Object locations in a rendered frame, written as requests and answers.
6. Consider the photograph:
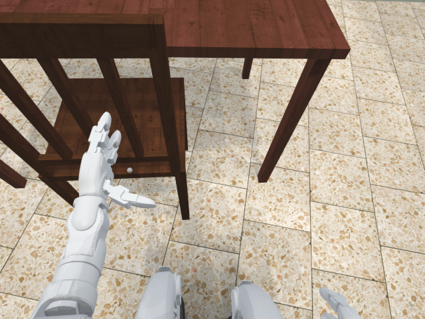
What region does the robot thigh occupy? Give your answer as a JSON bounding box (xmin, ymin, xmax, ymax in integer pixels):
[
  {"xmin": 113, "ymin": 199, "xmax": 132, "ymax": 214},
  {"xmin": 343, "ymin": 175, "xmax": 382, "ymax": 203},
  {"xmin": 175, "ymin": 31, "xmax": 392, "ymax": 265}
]
[
  {"xmin": 231, "ymin": 284, "xmax": 284, "ymax": 319},
  {"xmin": 134, "ymin": 271, "xmax": 181, "ymax": 319}
]

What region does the robot left hand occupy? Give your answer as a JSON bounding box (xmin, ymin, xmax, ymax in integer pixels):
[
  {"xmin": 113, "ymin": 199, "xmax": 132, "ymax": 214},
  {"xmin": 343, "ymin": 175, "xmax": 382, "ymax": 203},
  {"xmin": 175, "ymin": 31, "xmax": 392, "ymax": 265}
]
[{"xmin": 78, "ymin": 112, "xmax": 156, "ymax": 209}]

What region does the robot right hand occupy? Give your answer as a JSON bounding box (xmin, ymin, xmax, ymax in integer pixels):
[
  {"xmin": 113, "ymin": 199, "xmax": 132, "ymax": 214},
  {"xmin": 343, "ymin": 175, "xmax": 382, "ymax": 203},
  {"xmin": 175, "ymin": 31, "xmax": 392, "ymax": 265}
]
[{"xmin": 319, "ymin": 287, "xmax": 361, "ymax": 319}]

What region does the table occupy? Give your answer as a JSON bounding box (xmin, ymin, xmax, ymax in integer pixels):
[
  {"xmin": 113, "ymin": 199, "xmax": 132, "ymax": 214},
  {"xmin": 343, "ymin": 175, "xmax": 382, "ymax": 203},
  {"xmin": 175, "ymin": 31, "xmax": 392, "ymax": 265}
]
[{"xmin": 0, "ymin": 0, "xmax": 351, "ymax": 189}]

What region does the right robot thigh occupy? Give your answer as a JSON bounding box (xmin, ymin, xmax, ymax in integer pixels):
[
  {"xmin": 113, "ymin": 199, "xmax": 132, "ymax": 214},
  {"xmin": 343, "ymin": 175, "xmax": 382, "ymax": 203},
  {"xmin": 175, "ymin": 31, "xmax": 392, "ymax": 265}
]
[{"xmin": 231, "ymin": 284, "xmax": 284, "ymax": 319}]

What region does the left robot forearm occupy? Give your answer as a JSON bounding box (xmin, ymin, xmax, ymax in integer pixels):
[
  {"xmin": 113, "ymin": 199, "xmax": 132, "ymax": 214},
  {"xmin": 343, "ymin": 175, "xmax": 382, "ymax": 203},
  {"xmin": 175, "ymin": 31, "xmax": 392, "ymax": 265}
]
[{"xmin": 30, "ymin": 195, "xmax": 110, "ymax": 319}]

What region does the chair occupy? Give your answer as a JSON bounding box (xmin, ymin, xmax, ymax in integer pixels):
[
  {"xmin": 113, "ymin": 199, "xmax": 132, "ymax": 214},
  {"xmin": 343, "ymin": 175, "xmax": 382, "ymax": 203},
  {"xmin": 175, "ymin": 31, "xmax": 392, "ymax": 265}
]
[{"xmin": 0, "ymin": 12, "xmax": 189, "ymax": 220}]

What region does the left robot thigh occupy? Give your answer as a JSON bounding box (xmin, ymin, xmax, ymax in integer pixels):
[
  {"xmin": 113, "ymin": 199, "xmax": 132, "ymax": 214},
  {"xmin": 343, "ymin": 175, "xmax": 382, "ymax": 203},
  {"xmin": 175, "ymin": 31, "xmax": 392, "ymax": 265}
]
[{"xmin": 134, "ymin": 271, "xmax": 181, "ymax": 319}]

